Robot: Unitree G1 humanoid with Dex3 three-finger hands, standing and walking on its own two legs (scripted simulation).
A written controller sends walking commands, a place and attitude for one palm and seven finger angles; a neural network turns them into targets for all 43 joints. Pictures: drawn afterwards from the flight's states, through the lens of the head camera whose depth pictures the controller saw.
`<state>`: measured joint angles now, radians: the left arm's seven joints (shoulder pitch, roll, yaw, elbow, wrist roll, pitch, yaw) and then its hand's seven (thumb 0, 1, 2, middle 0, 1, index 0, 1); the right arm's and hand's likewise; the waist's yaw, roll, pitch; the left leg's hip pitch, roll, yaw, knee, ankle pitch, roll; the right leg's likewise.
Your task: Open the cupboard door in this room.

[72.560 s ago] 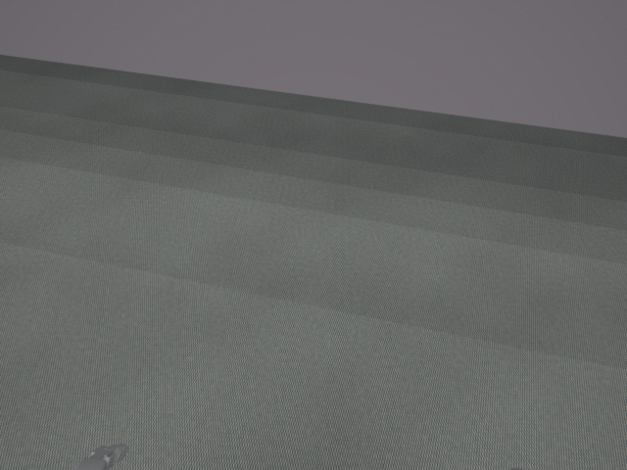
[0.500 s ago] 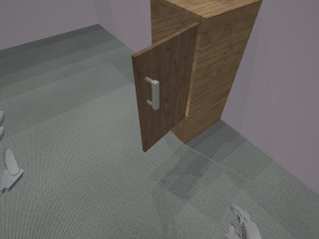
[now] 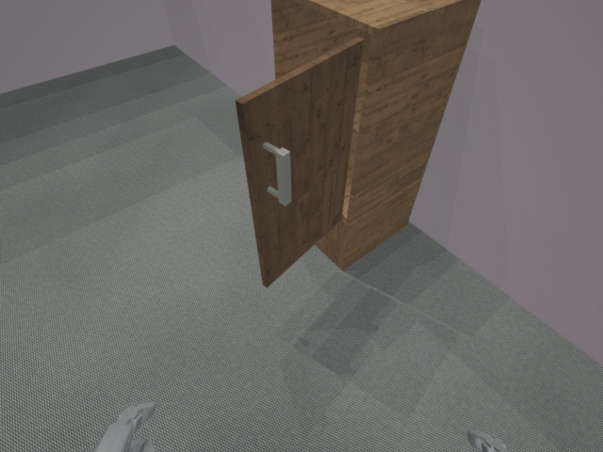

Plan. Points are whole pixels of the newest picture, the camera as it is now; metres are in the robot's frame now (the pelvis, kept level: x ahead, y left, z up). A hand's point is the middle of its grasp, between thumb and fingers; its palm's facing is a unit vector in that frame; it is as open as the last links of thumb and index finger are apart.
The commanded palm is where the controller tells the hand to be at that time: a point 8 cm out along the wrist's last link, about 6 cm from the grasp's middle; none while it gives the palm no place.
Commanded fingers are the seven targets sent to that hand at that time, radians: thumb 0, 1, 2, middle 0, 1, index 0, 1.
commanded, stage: let the arm hang, fingers relaxed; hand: left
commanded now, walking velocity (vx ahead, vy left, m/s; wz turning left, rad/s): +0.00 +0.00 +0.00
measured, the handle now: (277, 174) +0.64 +0.07 -0.02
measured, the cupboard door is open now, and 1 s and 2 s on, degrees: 100 100 100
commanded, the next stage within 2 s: look to check the result in 0.88 s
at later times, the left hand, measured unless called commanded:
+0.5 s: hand out of the picture -0.05 +0.16 -0.16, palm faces +0.04 -0.97 -0.24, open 7.3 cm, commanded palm none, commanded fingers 0.00 0.90 0.90 -0.20 -0.30 -0.20 -0.30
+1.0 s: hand out of the picture +0.01 +0.13 -0.16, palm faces +0.05 -0.98 -0.19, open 7.3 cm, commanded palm none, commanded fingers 0.00 0.90 0.90 -0.20 -0.30 -0.20 -0.30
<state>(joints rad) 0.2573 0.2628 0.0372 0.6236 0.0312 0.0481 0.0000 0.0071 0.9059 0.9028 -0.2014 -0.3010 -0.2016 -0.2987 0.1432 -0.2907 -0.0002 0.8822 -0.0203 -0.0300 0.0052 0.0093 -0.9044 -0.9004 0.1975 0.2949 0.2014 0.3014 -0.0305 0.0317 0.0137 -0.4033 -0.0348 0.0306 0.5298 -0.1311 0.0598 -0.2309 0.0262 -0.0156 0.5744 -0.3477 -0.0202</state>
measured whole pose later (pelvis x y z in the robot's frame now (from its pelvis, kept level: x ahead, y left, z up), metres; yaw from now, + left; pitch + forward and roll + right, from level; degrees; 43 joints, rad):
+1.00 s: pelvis +0.04 -0.03 +0.01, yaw +0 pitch -1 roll +0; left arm 0.32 0.11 0.01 1.14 0.00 0.00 0.05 0.00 0.91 0.90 -0.20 -0.30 -0.20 -0.30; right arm 0.28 -0.12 0.00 1.16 -0.02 0.01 -0.04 0.01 -0.91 -0.90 0.20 0.29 0.20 0.30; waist -0.01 0.00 0.05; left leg -0.26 -0.02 0.01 0.42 -0.14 0.02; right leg -0.06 0.05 -0.02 0.40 -0.32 -0.06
